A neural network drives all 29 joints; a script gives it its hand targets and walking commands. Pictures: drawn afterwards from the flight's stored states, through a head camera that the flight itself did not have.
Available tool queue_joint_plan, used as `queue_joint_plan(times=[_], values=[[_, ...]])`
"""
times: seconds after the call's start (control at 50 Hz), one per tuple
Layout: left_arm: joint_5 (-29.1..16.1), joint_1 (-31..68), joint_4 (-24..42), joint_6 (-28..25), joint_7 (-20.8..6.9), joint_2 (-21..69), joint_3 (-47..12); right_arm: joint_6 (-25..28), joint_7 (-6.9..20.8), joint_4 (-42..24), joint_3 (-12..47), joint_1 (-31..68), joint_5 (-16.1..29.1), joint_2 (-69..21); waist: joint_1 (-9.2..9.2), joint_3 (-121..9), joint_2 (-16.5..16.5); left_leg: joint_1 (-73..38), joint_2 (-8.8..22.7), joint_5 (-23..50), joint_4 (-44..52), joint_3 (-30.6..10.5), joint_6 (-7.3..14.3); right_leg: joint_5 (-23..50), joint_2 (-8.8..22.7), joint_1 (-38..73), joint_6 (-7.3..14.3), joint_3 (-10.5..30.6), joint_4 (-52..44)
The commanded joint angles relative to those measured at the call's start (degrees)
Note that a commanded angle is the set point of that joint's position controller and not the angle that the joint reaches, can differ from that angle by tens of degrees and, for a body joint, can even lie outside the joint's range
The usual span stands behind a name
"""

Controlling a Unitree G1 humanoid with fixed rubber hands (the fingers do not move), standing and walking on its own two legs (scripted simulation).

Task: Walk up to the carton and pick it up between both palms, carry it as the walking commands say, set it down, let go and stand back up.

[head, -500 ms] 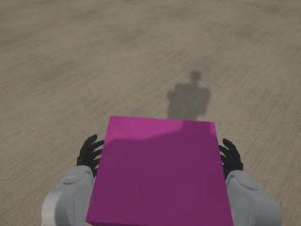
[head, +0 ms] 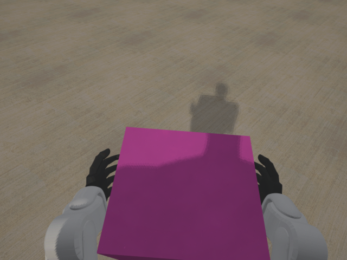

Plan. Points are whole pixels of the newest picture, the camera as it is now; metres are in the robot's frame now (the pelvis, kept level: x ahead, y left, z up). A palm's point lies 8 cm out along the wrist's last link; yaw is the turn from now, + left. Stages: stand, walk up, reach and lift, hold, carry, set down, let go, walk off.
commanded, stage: carry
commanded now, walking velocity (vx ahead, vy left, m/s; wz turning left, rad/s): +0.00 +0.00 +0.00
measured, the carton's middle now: (180, 207) +0.23 +0.00 +0.03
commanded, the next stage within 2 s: none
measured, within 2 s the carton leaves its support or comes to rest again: neither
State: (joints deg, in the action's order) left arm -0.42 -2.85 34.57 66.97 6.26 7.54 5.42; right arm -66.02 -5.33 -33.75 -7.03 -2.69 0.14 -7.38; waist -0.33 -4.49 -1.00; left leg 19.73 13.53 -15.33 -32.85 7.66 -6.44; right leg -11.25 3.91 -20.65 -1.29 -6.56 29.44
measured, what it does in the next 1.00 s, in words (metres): steps to the right: left foot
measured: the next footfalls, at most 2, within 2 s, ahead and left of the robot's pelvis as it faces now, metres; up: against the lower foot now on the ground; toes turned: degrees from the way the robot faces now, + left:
left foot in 0.34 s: +0.01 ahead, +0.02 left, +0.00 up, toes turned +10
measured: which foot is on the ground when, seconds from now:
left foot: down 0.00-0.00, up 0.02-0.32, down 0.34-1.00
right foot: down 0.00-1.00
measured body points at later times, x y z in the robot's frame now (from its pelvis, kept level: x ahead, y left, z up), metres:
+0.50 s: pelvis -0.01 -0.10 +0.01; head -0.04 -0.10 +0.46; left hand +0.22 +0.08 +0.10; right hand +0.24 -0.25 +0.10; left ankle -0.03 +0.01 -0.73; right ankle +0.02 -0.14 -0.73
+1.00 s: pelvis +0.00 -0.10 +0.01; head -0.02 -0.11 +0.46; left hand +0.23 +0.07 +0.10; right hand +0.25 -0.26 +0.09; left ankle -0.03 +0.01 -0.73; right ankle +0.02 -0.14 -0.73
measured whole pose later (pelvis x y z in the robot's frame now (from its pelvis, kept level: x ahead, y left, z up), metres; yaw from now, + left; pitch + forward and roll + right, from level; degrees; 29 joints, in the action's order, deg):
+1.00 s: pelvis +0.00 -0.10 +0.01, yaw +3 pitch +3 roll +0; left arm 0.4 -1.0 28.8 67.6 5.8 7.4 7.0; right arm -67.7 -6.1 -27.8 -7.4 0.5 -0.8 -7.3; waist -0.2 -6.3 -0.6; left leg 13.3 2.3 -15.4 -26.0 6.8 0.0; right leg -10.4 -2.2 -16.0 6.5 -12.4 22.6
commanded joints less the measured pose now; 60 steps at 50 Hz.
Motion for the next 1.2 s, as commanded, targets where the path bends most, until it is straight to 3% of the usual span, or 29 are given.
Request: queue_joint_plan(times=[0.0, 0.02, 0.06, 0.1, 0.22, 0.26, 0.3, 0.34, 0.36, 0.46, 0.58, 0.82, 1.18], values=[[-10.55, 17.94, 1.38, 0.2, -5.72, 36.45, -38.07, -1.16, 5.76, -5.05, 41.01, 18.86, 12.13, -35.69, 0.73, -13.61, 18.14, 14.4, -7.78, -21.17, -13.78, 2.41, 1.27, 22.15, 18.76, 18.98, 7.18, 21.43, -12.84], [-11.41, 19.38, 1.94, -0.31, -5.84, 38.63, -38.55, -1.3, 6.25, -5.16, 42.82, 21.29, 13.39, -38.33, 0.55, -13.47, 16.3, 12.33, -6.89, -24.55, -21.5, -3.47, 2.0, 25.57, 17.71, 15.37, 10.51, 19.2, -10.61], [-11.5, 20.66, 2.89, -1.16, -6.63, 41.39, -37.81, -0.88, 6.75, -5.96, 45.02, 25.53, 15.24, -41.94, 0.23, -11.85, 10.42, 11.95, -6.77, -16.72, -26.47, -4.73, 3.26, 18.3, 13.84, 12.07, 10.2, 11.54, -9.82], [-11.02, 20.17, 1.44, -1.72, -7.03, 42.22, -37.1, -0.45, 6.68, -5.16, 44.86, 25.23, 15.35, -42.73, 0.1, -12.23, 9.59, 10.76, -6.87, -11.07, -27.72, -4.22, 3.33, 14.6, 11.76, 11.67, 9.75, 8.15, -9.4], [-11.05, 20.63, 0.38, -1.09, -7.39, 39.68, -37.05, -0.85, 5.84, -2.09, 42.59, 22.42, 12.88, -40.02, 0.85, -11.82, 9.55, 4.9, -10.54, -11.33, -11.14, -2.86, 4.99, 3.95, 12.24, 11.07, 10.92, 12.6, -13.5], [-11.03, 21.3, -0.32, -0.4, -7.35, 38.9, -37.26, -1.33, 5.64, -0.41, 41.32, 20.96, 11.81, -38.92, 0.6, -11.2, 8.91, 0.84, -11.71, -8.75, -3.18, -2.04, 5.83, 2.35, 11.87, 10.17, 9.91, 12.76, -14.17], [-11.05, 21.89, -1.23, 0.2, -7.19, 38.58, -37.53, -1.67, 5.63, 0.46, 40.39, 20.77, 11.16, -38.5, -0.14, -10.63, 6.5, -6.37, -11.13, 1.48, 10.47, -1.26, 6.61, 0.94, 10.7, 8.26, 6.83, 11.14, -13.69], [-10.44, 21.79, -1.93, 0.57, -6.95, 38.7, -37.68, -1.81, 5.71, 0.94, 39.85, 22.2, 11.3, -39.03, 0.5, -10.55, 2.29, -12.65, -5.28, 4.88, 13.7, -6.05, 7.63, 2.18, 9.01, 4.91, 3.34, 9.63, -11.81], [-11.84, 24.73, 0.58, 0.55, -7.22, 39.57, -39.39, -1.43, 5.85, 1.29, 39.2, 22.47, 11.05, -39.93, 0.32, -9.15, -4.01, -9.96, -3.35, 6.89, 12.01, -7.69, 8.28, 3.15, 7.14, 4.79, 2.18, 7.17, -11.45], [-11.9, 25.27, 0.07, 1.26, -7.08, 39.28, -38.71, -1.91, 5.77, 1.21, 39.63, 23.04, 11.34, -40.52, 0.21, -9.02, 1.09, -5.88, -6.31, 2.69, 9.94, -4.55, 7.31, 0.34, 6.98, 9.3, 2.43, 7.74, -13.26], [-11.17, 24.68, -1.7, 1.61, -7.04, 39.66, -37.3, -2.52, 5.98, 0.21, 40.71, 25.65, 12.49, -40.74, 0.22, -8.32, 2.61, -5.36, -6.48, 1.77, 9.08, -4.49, 7.28, -2.11, 7.68, 9.34, 2.21, 8.42, -15.51], [-11.64, 25.21, -1.1, 0.72, -7.16, 40.38, -37.6, -2.09, 6.13, 0.39, 41.08, 25.67, 13.08, -41.58, 0.1, -10.41, 2.44, -5.79, -6.37, 2.52, 8.71, -5.14, 7.24, 4.43, 7.95, 11.74, 1.99, 8.57, -14.43], [-11.58, 25.18, -1.09, -0.05, -7.22, 40.16, -37.8, -1.26, 5.97, 0.67, 40.58, 25.0, 12.79, -40.93, 0.0, -10.77, 1.33, -7.02, -5.39, 7.5, 10.12, -6.6, 8.09, 10.76, 6.65, 12.46, 3.38, 6.51, -9.92]])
